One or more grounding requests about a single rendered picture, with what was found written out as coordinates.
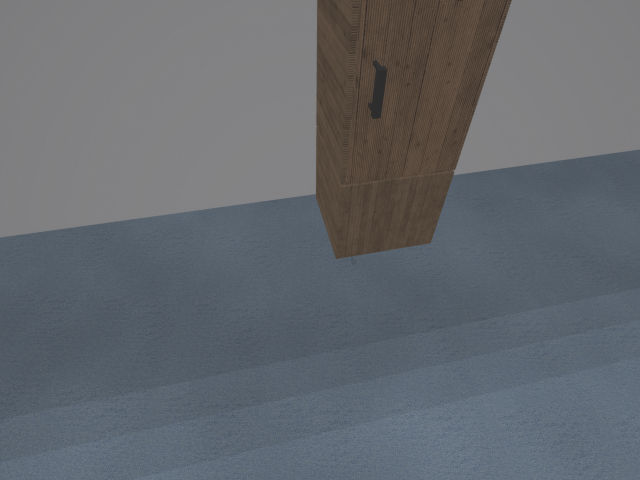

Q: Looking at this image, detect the handle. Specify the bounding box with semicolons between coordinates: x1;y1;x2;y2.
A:
368;60;387;119

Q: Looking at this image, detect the cupboard door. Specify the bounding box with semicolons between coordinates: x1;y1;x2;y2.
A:
348;0;509;183

